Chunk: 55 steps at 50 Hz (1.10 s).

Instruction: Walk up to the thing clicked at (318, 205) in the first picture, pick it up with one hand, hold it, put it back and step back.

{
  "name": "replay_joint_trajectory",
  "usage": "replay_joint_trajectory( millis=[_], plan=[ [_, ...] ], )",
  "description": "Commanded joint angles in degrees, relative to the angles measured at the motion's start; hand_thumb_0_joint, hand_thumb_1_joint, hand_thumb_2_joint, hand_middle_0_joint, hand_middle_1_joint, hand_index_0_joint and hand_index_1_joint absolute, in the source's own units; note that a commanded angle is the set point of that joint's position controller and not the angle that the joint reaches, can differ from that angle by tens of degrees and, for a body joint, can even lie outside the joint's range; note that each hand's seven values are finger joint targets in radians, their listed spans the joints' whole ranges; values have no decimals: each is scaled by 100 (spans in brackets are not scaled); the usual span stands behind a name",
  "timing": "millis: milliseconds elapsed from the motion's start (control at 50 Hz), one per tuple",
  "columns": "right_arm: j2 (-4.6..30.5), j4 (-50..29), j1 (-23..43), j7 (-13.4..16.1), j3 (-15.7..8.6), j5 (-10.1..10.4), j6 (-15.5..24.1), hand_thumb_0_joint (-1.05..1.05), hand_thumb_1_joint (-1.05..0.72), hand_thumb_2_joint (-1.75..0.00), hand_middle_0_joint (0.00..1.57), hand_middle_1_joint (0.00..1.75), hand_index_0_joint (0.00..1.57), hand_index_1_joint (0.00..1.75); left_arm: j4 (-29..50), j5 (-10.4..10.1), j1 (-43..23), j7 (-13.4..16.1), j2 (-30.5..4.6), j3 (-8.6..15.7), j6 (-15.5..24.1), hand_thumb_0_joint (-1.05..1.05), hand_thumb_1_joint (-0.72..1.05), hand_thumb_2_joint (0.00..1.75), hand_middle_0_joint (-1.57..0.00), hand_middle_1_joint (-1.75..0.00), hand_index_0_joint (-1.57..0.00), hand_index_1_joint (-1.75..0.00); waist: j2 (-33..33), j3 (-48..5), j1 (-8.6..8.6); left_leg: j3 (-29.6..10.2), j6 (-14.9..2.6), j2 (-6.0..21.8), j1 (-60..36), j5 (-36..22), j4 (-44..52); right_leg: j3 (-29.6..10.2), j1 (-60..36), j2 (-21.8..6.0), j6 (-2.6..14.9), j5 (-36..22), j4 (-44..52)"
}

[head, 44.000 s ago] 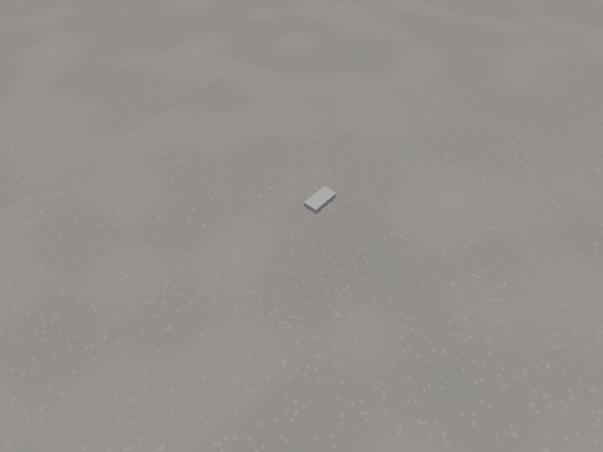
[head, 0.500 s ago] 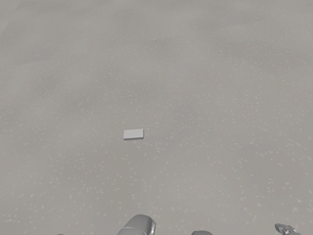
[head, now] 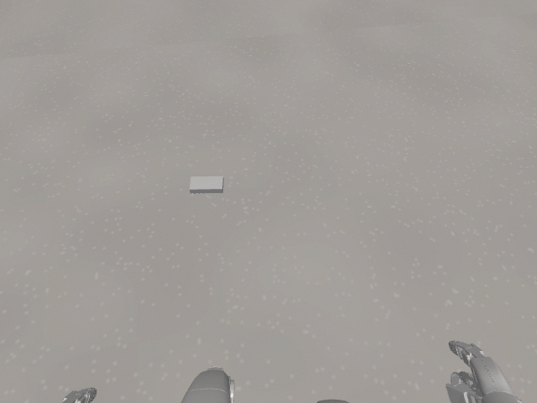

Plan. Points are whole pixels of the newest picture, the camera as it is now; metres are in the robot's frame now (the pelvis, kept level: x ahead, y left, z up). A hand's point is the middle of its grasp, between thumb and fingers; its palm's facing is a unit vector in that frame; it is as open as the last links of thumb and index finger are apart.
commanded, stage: step back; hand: left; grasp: from above
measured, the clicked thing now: (206, 184) +1.02 +0.31 -0.74
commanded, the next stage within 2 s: stand in 1.16 s
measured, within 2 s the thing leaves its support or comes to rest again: neither
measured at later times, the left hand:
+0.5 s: hand out of the picture -0.01 +0.28 -0.12, palm faces +0.06 -0.91 -0.40, open 7.4 cm
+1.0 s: hand out of the picture +0.03 +0.27 -0.14, palm faces +0.13 -0.92 -0.38, open 7.4 cm
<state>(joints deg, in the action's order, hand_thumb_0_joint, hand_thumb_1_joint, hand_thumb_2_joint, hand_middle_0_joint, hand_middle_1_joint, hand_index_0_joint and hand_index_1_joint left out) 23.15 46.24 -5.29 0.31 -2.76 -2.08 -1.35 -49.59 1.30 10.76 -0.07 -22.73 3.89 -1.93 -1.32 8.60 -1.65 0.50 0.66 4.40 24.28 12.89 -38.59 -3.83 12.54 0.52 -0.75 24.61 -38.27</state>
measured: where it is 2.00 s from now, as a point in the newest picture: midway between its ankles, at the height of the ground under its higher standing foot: outside the picture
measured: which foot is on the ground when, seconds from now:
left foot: down 0.00-0.04, up 0.06-0.28, down 0.30-0.60, up 0.62-0.90, down 0.92-1.00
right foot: down 0.00-0.34, up 0.36-0.56, down 0.58-1.00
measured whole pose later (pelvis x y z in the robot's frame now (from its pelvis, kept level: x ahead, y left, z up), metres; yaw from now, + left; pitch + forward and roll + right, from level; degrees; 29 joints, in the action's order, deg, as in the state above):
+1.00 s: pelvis -0.01 +0.00 +0.01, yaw +6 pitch -2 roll +1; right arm 20.6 57.7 -8.8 -0.3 -2.6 -1.4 0.3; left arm -55.8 0.3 9.3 0.3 -21.2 2.3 0.6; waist -0.9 6.7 -1.8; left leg 0.8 0.6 0.4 17.6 14.6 -34.9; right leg 1.8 14.7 -3.3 0.0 21.6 -39.2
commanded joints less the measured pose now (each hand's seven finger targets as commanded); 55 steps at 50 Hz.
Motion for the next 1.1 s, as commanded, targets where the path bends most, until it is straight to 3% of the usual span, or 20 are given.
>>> replay_joint_trajectory(
  millis=[0, 20, 40, 100, 200, 280, 320, 340, 420, 480, 540, 560, 580, 620, 700, 840, 900, 920, 960, 1080],
  plan=[
    [772, -248, -437, 48, -204, 98, -84, 0, -90, -90, 20, 30, 20, 30, -6, 157, 612, 119, -1449, 483, 305, 0, 90, 90, -20, -30, -20, -30, -329, -1156, 105, -462, -427, -381, 715, 1269, -868, -1630, -1023, -878, 484, -467, 1894],
    [837, -380, -99, 116, -246, 89, -80, 0, -90, -90, 20, 30, 20, 30, 214, 159, 175, 117, -1961, 583, 284, 0, 90, 90, -20, -30, -20, -30, -813, -951, -88, -814, -125, -655, 642, 2024, -1361, -2651, 384, -2120, 1332, 455, 2179],
    [1172, -254, 7, 135, -393, 90, -88, 0, -90, -90, 20, 30, 20, 30, 365, 186, -296, 139, -2162, 591, 281, 0, 90, 90, -20, -30, -20, -30, -1055, -526, -151, -1133, -29, -428, -26, 1988, -2087, -3260, 1662, -2559, 1729, 1036, 2521],
    [1044, 102, -297, 63, -308, 166, -13, 0, -90, -90, 20, 30, 20, 30, 310, 121, -629, 157, -1359, 381, 373, 0, 90, 90, -20, -30, -20, -30, -402, -176, 247, -953, -67, -774, 256, 1197, -2238, -1091, 894, -1381, 1126, -1107, 1693],
    [867, 122, -185, -30, -217, 42, 143, 0, -90, -90, 20, 30, 20, 30, 84, 182, 132, 99, -1501, 455, 421, 0, 90, 90, -20, -30, -20, -30, -1085, -509, -225, -432, 35, -533, 290, 1550, -436, -1139, -261, -1247, 1045, 239, 1696],
    [908, 475, -773, -55, -355, 12, 316, 0, -90, -90, 20, 30, 20, 30, 149, 86, -54, 29, -1294, 302, 290, 0, 90, 90, -20, -30, -20, -30, -696, -827, 102, -61, -138, -684, -1608, 696, 1946, -649, 350, -1096, 810, -160, 898],
    [1410, 537, -1059, 2, -524, -112, 394, 0, -90, -90, 20, 30, 20, 30, 201, -14, 121, 31, -616, 116, 294, 0, 90, 90, -20, -30, -20, -30, 1083, -1104, 172, -2798, -698, 901, -2739, 1222, 2423, 229, 1970, -170, 250, 175, -970],
    [1872, 468, -905, -26, -569, -57, 381, 0, -90, -90, 20, 30, 20, 30, 126, -15, -226, 67, -1067, 253, 296, 0, 90, 90, -20, -30, -20, -30, 865, -741, 299, -3600, -1440, 1502, -1793, 2639, 2562, 277, 2010, -192, 202, 859, -1308],
    [1258, 417, -544, -50, -403, -39, 412, 0, -90, -90, 20, 30, 20, 30, -13, -22, -118, -44, -1120, 266, 404, 0, 90, 90, -20, -30, -20, -30, 720, -212, 133, -2040, -1143, 773, -1328, 1613, 2331, 183, 1595, -366, 261, 265, -826],
    [1355, 492, -651, -89, -443, -3, 376, 0, -90, -90, 20, 30, 20, 30, -106, -16, -53, -66, -1012, 295, 446, 0, 90, 90, -20, -30, -20, -30, 1061, -343, 219, -1787, -1107, 724, -1029, 1164, 2128, 534, 825, -127, 196, 69, -114],
    [1085, 385, -343, -110, -342, 70, 235, 0, -90, -90, 20, 30, 20, 30, -387, 47, 503, 16, -935, 324, 521, 0, 90, 90, -20, -30, -20, -30, 916, -677, -174, -1036, -775, 311, -297, 1006, 1094, 842, -675, 156, 249, -755, 1158],
    [798, 357, -380, -87, -250, 101, 205, 0, -90, -90, 20, 30, 20, 30, -489, 80, 780, 69, -1045, 365, 550, 0, 90, 90, -20, -30, -20, -30, 439, -815, -318, -831, -588, 69, 140, 1041, 339, 343, -1273, -94, 256, -774, 1429],
    [388, 215, -456, -58, -110, 150, 223, 0, -90, -90, 20, 30, 20, 30, -480, 168, 909, 121, -1461, 472, 594, 0, 90, 90, -20, -30, -20, -30, -800, -889, -364, -556, -288, -757, 996, 1509, -947, -1651, -1590, -1260, 605, -1, 2207],
    [1001, 405, -634, 52, -293, 63, 175, 0, -90, -90, 20, 30, 20, 30, -176, 130, 178, 103, -1900, 537, 576, 0, 90, 90, -20, -30, -20, -30, -404, -329, -186, -931, -154, -462, 747, 2077, -1804, -3124, -62, -2611, 1513, 1481, 2706],
    [853, 715, -932, -7, -250, 102, 235, 0, -90, -90, 20, 30, 20, 30, -153, 32, -132, 113, -1322, 351, 671, 0, 90, 90, -20, -30, -20, -30, -299, -321, 87, -964, -119, -321, 276, 1186, -1447, -1123, -12, -1589, 1051, -1107, 2139],
    [686, 738, -715, -5, -201, 84, 231, 0, -90, -90, 20, 30, 20, 30, -133, -18, -230, 122, -1278, 248, 549, 0, 90, 90, -20, -30, -20, -30, -860, -847, 69, 100, -80, -389, -791, 532, 216, -99, -74, -1407, 909, -4039, 1080],
    [820, 851, -760, 47, -264, 63, 268, 0, -90, -90, 20, 30, 20, 30, -88, -81, -258, 131, -1142, 164, 417, 0, 90, 90, -20, -30, -20, -30, -425, -1066, 192, -170, -259, -274, -1538, -1182, 1101, 70, 212, -1036, 509, -3428, 346],
    [1036, 835, -728, 74, -305, 34, 289, 0, -90, -90, 20, 30, 20, 30, -65, -111, -199, 132, -997, 130, 388, 0, 90, 90, -20, -30, -20, -30, 126, -1267, 139, -771, -451, 285, -1716, -1858, 1147, 178, 363, -801, 365, -2780, 79],
    [1413, 715, -229, 78, -303, 97, 309, 0, -90, -90, 20, 30, 20, 30, -236, -210, -104, 136, -911, 96, 281, 0, 90, 90, -20, -30, -20, -30, 752, -1374, 6, -1740, -1286, 1212, -1078, -1389, 1474, 488, 10, -164, 195, -350, -263],
    [913, 841, 306, 53, -133, 141, 245, 0, -90, -90, 20, 30, 20, 30, -607, -90, -97, 124, -1201, 131, 409, 0, 90, 90, -20, -30, -20, -30, 550, -1258, 1, -669, -403, 319, -849, -1056, 980, -184, -430, -697, 390, -1930, 1012]
  ],
)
